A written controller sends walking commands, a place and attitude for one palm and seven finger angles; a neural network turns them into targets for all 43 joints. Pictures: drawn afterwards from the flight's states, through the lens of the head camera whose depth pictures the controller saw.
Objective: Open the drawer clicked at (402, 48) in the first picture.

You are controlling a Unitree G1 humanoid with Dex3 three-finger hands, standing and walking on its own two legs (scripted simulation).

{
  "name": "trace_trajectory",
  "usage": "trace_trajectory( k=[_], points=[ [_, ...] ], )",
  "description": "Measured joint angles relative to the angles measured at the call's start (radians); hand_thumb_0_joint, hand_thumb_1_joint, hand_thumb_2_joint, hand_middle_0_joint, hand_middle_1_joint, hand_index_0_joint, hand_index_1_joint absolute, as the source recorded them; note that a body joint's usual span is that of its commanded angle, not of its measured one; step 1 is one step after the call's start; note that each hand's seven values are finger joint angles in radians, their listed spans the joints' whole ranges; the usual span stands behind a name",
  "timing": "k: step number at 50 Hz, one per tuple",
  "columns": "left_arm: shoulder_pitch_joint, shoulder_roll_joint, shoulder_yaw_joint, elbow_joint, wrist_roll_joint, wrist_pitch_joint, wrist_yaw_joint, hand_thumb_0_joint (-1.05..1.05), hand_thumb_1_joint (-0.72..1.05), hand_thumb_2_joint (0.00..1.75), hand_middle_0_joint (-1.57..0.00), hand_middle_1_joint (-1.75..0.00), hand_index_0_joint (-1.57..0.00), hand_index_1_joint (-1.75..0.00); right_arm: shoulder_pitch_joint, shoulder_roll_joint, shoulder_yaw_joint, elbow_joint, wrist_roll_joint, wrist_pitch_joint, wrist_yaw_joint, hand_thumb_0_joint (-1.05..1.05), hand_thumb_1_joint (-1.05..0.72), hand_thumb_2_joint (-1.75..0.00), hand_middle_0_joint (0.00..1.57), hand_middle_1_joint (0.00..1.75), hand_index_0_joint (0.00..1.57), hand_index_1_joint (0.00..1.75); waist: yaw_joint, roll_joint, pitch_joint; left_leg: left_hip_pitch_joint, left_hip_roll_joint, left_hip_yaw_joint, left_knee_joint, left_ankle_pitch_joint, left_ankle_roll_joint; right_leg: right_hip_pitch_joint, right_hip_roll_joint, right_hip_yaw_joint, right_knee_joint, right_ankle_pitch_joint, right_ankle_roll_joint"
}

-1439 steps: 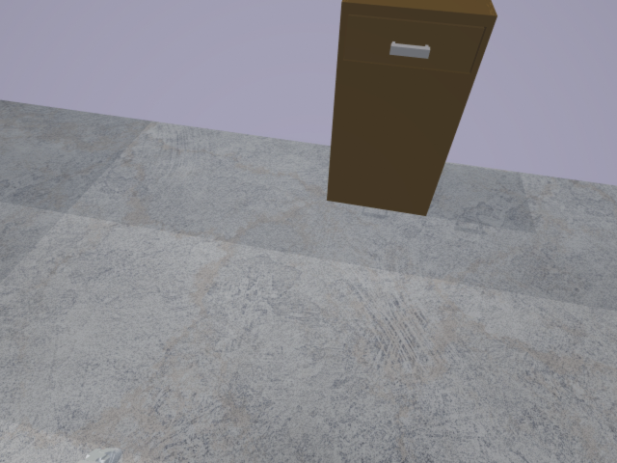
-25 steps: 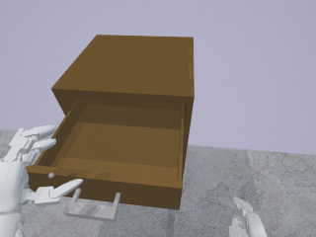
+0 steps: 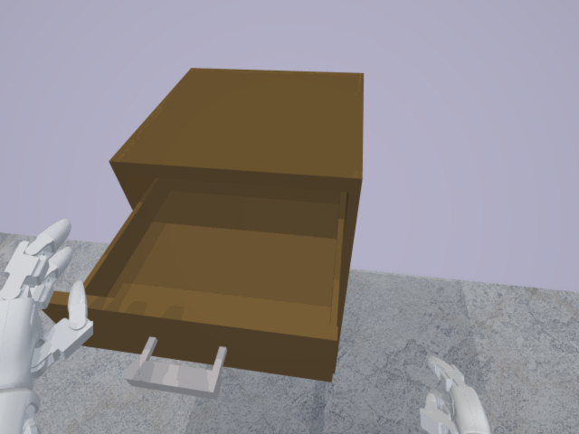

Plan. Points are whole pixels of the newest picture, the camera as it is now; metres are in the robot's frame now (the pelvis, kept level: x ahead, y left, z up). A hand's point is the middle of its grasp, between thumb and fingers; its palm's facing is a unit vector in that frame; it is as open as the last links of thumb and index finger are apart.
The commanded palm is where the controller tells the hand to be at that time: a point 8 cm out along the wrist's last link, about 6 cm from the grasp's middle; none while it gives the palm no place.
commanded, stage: draw the hand back to the body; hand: left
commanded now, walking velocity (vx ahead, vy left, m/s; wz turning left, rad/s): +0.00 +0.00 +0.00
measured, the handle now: (180, 363) +0.21 +0.19 -0.01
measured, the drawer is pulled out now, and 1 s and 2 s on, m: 0.28 0.28 0.28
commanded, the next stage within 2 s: step back with the hand held close in 0.04 s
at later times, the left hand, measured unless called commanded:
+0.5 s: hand (80, 339) +0.17 +0.24 +0.14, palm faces +0.26 -0.83 -0.50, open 7.4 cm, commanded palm +0.11 +0.29 +0.18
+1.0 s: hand (34, 372) +0.13 +0.26 +0.15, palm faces +0.33 -0.84 -0.42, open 7.4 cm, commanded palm +0.06 +0.31 +0.18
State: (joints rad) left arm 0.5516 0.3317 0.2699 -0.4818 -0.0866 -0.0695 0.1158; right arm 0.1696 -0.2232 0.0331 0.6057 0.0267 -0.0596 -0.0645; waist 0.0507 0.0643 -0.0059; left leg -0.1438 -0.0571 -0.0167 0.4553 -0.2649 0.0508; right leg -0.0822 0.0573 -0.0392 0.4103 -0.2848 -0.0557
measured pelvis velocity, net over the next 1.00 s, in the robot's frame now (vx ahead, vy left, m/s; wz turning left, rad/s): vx -0.06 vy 0.02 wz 0.02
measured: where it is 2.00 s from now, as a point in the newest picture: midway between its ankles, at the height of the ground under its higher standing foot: outside the picture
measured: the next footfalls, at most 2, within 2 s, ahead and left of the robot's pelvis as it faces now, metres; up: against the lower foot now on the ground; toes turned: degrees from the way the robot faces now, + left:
right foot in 1.44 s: -0.24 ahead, -0.08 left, +0.00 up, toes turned +7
left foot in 1.72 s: -0.17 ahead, +0.10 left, +0.00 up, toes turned +2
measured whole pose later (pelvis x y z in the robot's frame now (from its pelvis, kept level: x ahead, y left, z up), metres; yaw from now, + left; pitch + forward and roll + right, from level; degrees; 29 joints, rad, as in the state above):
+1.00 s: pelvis -0.06 +0.02 -0.02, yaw +1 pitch +3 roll -3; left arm 0.64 0.40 0.37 -0.66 -0.06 -0.20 0.15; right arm 0.20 -0.21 0.00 0.56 0.02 -0.03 -0.06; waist -0.02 -0.01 0.00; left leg -0.45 -0.05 -0.01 0.65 -0.23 0.07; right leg -0.37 0.05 -0.07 0.57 -0.25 -0.03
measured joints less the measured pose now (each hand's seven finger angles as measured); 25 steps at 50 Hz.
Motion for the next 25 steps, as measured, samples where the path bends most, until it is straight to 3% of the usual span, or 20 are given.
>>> trace_trajectory(
  k=[9, 15, 20, 25],
  points=[
    [0.003, 0.008, 0.012, 0.0, 0.001, -0.008, -0.003, 0.01, 0.87, 0.89, -0.21, -0.31, -0.21, -0.31, 0.014, -0.003, -0.005, 0.003, 0.002, 0.005, 0.001, 0.01, -0.9, -0.9, 0.2, 0.3, 0.21, 0.3, -0.005, 0.006, 0.001, -0.007, 0.006, 0.0, 0.002, 0.004, -0.003, -0.004, 0.006, -0.001, -0.004, 0.008, -0.004],
    [0.008, 0.035, 0.093, -0.019, 0.019, -0.087, -0.006, 0.01, 0.88, 0.9, -0.21, -0.3, -0.21, -0.3, 0.009, -0.014, -0.016, -0.022, 0.002, 0.024, 0.019, 0.01, -0.9, -0.9, 0.2, 0.3, 0.21, 0.3, -0.029, -0.002, 0.007, -0.076, 0.017, -0.001, 0.029, 0.007, -0.003, -0.062, 0.016, -0.003, -0.004, 0.027, -0.004],
    [0.066, 0.033, 0.067, -0.048, 0.028, -0.091, -0.01, 0.01, 0.89, 0.9, -0.2, -0.3, -0.21, -0.3, -0.002, -0.027, -0.042, -0.039, 0.006, 0.056, 0.017, 0.01, -0.9, -0.9, 0.2, 0.3, 0.21, 0.3, -0.052, -0.013, 0.013, -0.119, 0.009, 0.013, 0.033, 0.02, 0.005, -0.12, 0.006, 0.007, 0.028, 0.027, 0.006],
    [0.109, 0.07, 0.068, -0.085, 0.028, -0.086, -0.006, 0.01, 0.88, 0.9, -0.21, -0.3, -0.22, -0.3, 0.0, -0.023, -0.056, -0.055, 0.009, 0.074, 0.005, 0.01, -0.9, -0.9, 0.2, 0.3, 0.2, 0.3, -0.063, -0.037, 0.018, -0.158, -0.001, 0.017, 0.051, 0.026, 0.013, -0.169, -0.005, 0.008, 0.068, 0.021, 0.013]
  ],
)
